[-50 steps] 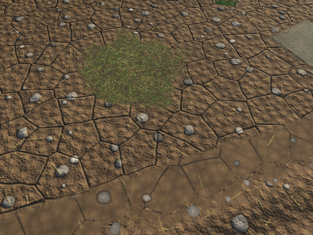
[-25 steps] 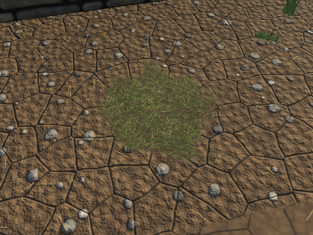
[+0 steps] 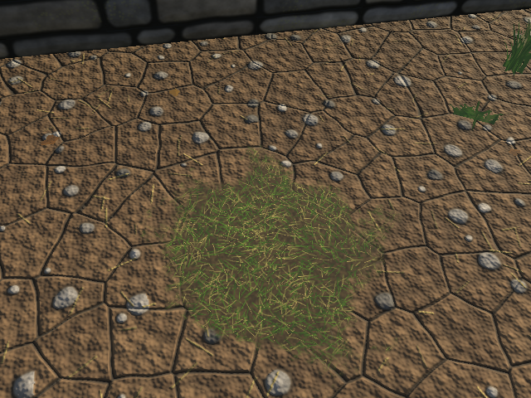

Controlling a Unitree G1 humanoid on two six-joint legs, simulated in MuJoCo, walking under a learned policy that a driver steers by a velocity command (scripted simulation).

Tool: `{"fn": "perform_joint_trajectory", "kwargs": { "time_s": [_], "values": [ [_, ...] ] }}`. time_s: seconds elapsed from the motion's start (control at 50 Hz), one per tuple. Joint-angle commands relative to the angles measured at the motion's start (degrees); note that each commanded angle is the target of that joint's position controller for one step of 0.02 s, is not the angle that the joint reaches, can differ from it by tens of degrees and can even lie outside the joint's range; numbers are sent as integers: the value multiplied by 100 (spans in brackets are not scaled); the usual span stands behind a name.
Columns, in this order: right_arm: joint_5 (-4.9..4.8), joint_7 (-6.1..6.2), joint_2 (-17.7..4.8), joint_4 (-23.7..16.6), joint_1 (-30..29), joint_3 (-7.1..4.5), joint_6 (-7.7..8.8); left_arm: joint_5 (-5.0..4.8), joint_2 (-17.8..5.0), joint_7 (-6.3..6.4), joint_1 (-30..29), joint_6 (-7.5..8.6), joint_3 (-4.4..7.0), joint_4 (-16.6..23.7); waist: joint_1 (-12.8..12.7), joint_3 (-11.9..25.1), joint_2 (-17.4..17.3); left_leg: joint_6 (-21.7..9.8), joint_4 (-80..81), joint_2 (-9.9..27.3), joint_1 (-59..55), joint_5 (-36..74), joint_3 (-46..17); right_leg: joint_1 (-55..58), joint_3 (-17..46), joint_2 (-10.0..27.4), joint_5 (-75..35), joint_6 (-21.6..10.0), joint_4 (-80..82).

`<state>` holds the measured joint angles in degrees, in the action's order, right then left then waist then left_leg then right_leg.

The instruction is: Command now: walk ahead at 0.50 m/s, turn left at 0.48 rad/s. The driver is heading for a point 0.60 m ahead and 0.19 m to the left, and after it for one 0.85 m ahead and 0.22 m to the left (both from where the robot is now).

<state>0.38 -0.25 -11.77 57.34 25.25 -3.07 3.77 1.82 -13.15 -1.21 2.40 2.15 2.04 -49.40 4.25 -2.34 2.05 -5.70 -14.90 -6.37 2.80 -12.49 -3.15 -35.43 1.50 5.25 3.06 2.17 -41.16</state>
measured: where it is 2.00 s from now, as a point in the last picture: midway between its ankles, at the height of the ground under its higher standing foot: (159, 329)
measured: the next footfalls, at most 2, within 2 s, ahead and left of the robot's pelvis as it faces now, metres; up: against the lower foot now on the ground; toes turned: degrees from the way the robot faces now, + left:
right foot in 0.16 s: +0.26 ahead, -0.13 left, +0.00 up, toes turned +6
left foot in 0.68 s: +0.45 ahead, +0.15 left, +0.00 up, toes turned +29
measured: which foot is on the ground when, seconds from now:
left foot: down 0.00-0.16, up 0.18-0.66, down 0.68-1.00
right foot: up 0.00-0.14, down 0.16-0.70, up 0.72-1.00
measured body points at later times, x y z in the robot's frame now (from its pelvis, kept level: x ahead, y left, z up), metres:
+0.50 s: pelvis +0.26 -0.03 +0.00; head +0.28 -0.03 +0.45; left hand +0.18 +0.23 -0.13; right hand +0.48 -0.23 -0.12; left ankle +0.33 +0.13 -0.68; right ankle +0.22 -0.14 -0.75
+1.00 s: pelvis +0.48 +0.12 +0.00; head +0.50 +0.15 +0.45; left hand +0.47 +0.42 -0.12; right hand +0.65 -0.11 -0.12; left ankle +0.42 +0.13 -0.75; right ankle +0.68 +0.04 -0.68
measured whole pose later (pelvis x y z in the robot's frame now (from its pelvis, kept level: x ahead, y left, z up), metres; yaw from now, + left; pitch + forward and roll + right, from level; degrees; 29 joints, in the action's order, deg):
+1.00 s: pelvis +0.48 +0.12 +0.00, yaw +35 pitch +1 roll +0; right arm 0.1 -0.7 -15.3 48.9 21.5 -3.9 2.4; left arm 2.6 -15.3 -1.1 7.2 0.8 2.7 -43.1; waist 2.5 -2.5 2.3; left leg -7.6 -16.9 -8.6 5.6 -11.8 -4.1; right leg -38.1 1.7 7.4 8.5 3.2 -51.3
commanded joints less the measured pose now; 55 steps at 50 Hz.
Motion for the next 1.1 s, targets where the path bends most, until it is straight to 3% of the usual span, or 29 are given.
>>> {"fn": "perform_joint_trajectory", "kwargs": {
  "time_s": [0.02, 0.08, 0.12, 0.14, 0.16, 0.18, 0.2, 0.22, 0.24, 0.26, 0.3, 0.36, 0.42, 0.5, 0.58, 0.62, 0.66, 0.68, 0.7, 0.72, 0.74, 0.76, 0.78, 0.82, 0.84, 0.9, 1.0, 1.06, 1.1],
  "values": [
    [35, 47, -919, -264, 283, -195, 34, -47, -355, 3, -741, 86, 27, 597, 44, -129, -605, -732, 204, 1449, 42, 1882, -1205, -27, -163, -251, -194, 30, 382],
    [80, 106, -1033, -359, 181, -253, 2, -81, -488, 12, -751, 164, 39, 758, -50, -84, -687, -589, -183, 1538, -116, 2281, -1433, 416, -52, -344, 122, -87, 845],
    [81, 114, -1179, -480, -136, -311, 3, -89, -655, 59, -67, 240, 106, 625, -401, 123, -715, -390, -730, 1465, 179, 2744, -1490, 1560, -103, -537, 533, -237, 1245],
    [52, 77, -1175, -515, -228, -316, 30, -62, -805, 117, 682, 314, 180, 411, -741, 500, -446, -264, -1615, 1163, 405, 2895, -1301, 2581, -121, -562, 470, -371, 1616],
    [-15, 32, -932, -674, -265, -261, 76, 68, -1197, 204, 1558, 391, 289, 316, -1069, 1239, 116, -122, -3056, 737, 1058, 2013, -945, 3866, 785, 380, 1213, -640, 1806],
    [-210, 39, -309, -878, 270, -144, 75, 198, -1764, 247, 1924, 342, 408, 362, -870, 1979, 1351, 87, -4714, -102, 2790, -1420, -233, 5409, 3095, 1987, 1716, -1176, 2192],
    [-75, 75, -739, -813, 396, -199, -5, 101, -1530, 236, 1642, 228, 407, 359, -667, 1899, 1216, 22, -5477, 189, 3431, -1871, -192, 5004, 4122, 2116, 2475, -1450, 2605],
    [28, 57, -891, -752, 60, -237, -62, 55, -928, 216, 1175, 206, 268, 499, -572, 1007, 368, 1, -5660, 539, 3534, -1303, -245, 4181, 3268, 1820, 2729, -1328, 2685],
    [59, -13, -804, -806, -294, -226, -71, 25, -615, 194, 899, 223, 186, 506, -533, 501, 32, 45, -5452, 731, 3417, -857, -196, 3508, 2364, 1487, 2072, -1206, 2799],
    [101, -64, -718, -848, -433, -226, -108, 31, -510, 197, 875, 248, 150, 465, -469, 309, 188, 93, -5255, 871, 3265, -664, -156, 3159, 1712, 1249, 1371, -1068, 2901],
    [177, -161, -628, -893, -476, -215, -253, -19, -482, 203, 1060, 337, 137, 315, -362, 213, 430, 195, -5140, 962, 3077, -492, -63, 2856, 954, 1004, 446, -967, 3010],
    [173, -247, -569, -1117, -906, -186, -359, -89, -579, 165, 1336, 469, 182, 194, -339, 213, 313, 284, -5042, 1045, 3456, -126, 2, 2992, 403, 1060, -359, -1079, 3155],
    [174, -324, -552, -1365, -1509, -142, -378, -74, -590, 154, 1543, 469, 197, 93, -412, 44, 261, 379, -4505, 1118, 3832, 409, 108, 3102, -145, 999, -604, -1105, 3279],
    [151, -416, -429, -1650, -2278, -23, -343, -67, -693, 154, 1704, 451, 225, 9, -557, -141, 276, 340, -3133, 1084, 3449, 1137, 479, 3091, -816, 875, -805, -992, 3305],
    [193, -453, -508, -1890, -2789, -1, -338, -62, -884, 206, 2064, 357, 279, -139, -695, -272, 266, 84, -2340, 952, 3182, 708, 873, 3644, -1150, 1066, -1355, -897, 3059],
    [226, -421, -573, -1916, -2737, -29, -340, -51, -1008, 236, 2154, 264, 305, -202, -631, -171, 338, -119, -2097, 688, 2826, 149, 1083, 3960, -1382, 1105, -2735, -825, 2480],
    [249, -343, -732, -1721, -1957, -124, -301, -56, -1181, 253, 2195, 148, 337, -232, -288, 342, 378, -389, -1843, 227, 1842, -327, 1228, 4060, -1569, 1091, -4144, -779, 1034],
    [291, -267, -891, -1409, -993, -227, -243, -73, -1187, 247, 2138, 98, 325, -177, 136, 890, 132, -576, -1412, 72, 575, -108, 1119, 3525, -1711, 975, -3659, -640, -297],
    [352, -165, -1471, -1265, -234, -412, -231, -122, -884, 207, 2214, 107, 238, 84, 373, 1599, -623, -1006, -1172, 1253, -1182, -1065, -582, 1833, -1739, 718, -1513, -389, -2149],
    [150, -116, -1997, -1410, -454, -521, -283, -95, -605, 112, 2004, 169, 209, 530, 52, 1946, -1668, -1655, -366, 2626, -2209, -796, -3663, -274, -1097, -471, 2816, -67, -3901],
    [84, -61, -1899, -1417, -282, -502, -356, -42, -979, 92, 1289, 215, 269, 681, 340, 1625, -726, -1626, -155, 2558, -2034, 43, -3390, -884, -177, -296, 2458, -105, -4095],
    [51, -6, -1624, -1319, -525, -433, -345, -121, -798, 74, 1150, 277, 206, 722, 130, 940, -494, -1517, -203, 2419, -1387, 688, -2522, -953, -96, -21, 1919, -164, -3796],
    [23, 11, -1308, -1309, -796, -349, -302, -118, -744, 86, 1310, 303, 186, 612, -170, 481, -215, -1264, -126, 2103, -559, 1406, -1963, -559, -74, 185, 1655, -185, -3136],
    [-17, 31, -1055, -1369, -1186, -253, -205, 79, -722, 81, 1548, 123, 188, 538, -553, 344, -259, -1071, 26, 1617, 265, 1950, -1379, 137, -11, 289, 1608, -90, -2593],
    [-32, 14, -1039, -1379, -1163, -236, -143, 117, -702, 60, 1609, 28, 190, 536, -603, 395, -304, -1091, 71, 1531, 421, 2134, -1309, 281, -48, 251, 1595, -40, -2470],
    [-32, -24, -1213, -1288, -858, -280, -53, 104, -605, 21, 1239, -99, 170, 696, -558, 248, -323, -1082, 305, 1342, 668, 1854, -1227, 86, -146, 187, 1117, 85, -1890],
    [-35, -17, -1188, -1130, -245, -269, -31, 70, -583, -7, 176, -87, 128, 1036, -176, -7, -483, -852, 379, 1265, 201, 1754, -1310, -469, -133, 81, 31, 117, -589],
    [-19, 46, -1127, -987, 50, -223, -33, 22, -484, -17, -173, -17, 62, 1150, -37, -23, -482, -603, -112, 1203, -75, 3764, -968, -179, -305, -174, -254, -18, 57],
    [14, 89, -1062, -914, 141, -176, -57, -9, -433, -11, -212, 44, 17, 1151, 9, 80, -559, -420, -372, 1166, -190, 4370, -810, 248, -430, -382, -347, -167, 452]
  ]
}}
